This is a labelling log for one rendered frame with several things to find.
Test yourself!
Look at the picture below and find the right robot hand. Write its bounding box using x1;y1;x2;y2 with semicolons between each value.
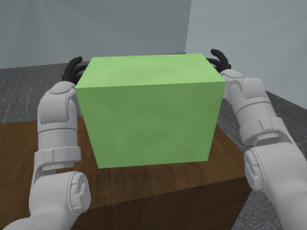
206;49;231;74

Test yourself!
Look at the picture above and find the right robot upper arm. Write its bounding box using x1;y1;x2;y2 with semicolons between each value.
244;142;307;230

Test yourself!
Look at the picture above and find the pedestal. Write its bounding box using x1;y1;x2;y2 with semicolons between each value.
0;116;252;230

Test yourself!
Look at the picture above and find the left robot hand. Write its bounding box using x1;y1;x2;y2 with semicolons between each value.
61;57;88;85

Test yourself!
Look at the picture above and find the carton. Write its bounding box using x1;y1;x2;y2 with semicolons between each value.
75;53;226;169

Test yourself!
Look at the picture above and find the left robot upper arm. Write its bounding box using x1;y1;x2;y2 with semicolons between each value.
2;171;91;230

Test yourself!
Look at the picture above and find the left robot forearm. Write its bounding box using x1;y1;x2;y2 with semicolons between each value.
29;80;82;213

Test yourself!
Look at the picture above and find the right robot forearm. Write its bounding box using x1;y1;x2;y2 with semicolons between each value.
220;69;307;168

